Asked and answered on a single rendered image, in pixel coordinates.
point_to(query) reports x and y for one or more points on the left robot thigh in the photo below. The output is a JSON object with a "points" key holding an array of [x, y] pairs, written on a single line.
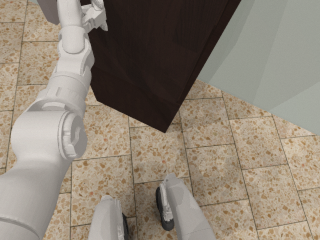
{"points": [[105, 221]]}

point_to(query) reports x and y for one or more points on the left robot upper arm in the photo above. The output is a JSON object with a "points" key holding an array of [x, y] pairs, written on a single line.
{"points": [[45, 144]]}

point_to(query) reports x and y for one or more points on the cupboard door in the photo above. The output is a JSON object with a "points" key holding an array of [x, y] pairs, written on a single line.
{"points": [[153, 44]]}

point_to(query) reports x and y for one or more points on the left robot hand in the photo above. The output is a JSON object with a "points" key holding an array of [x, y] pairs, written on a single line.
{"points": [[71, 13]]}

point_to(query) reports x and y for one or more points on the handle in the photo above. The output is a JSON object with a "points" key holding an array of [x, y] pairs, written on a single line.
{"points": [[50, 10]]}

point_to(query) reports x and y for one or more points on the right robot shin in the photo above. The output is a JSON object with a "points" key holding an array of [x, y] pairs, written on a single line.
{"points": [[167, 213]]}

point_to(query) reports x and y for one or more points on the left robot forearm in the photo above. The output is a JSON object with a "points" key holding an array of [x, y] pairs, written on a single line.
{"points": [[69, 83]]}

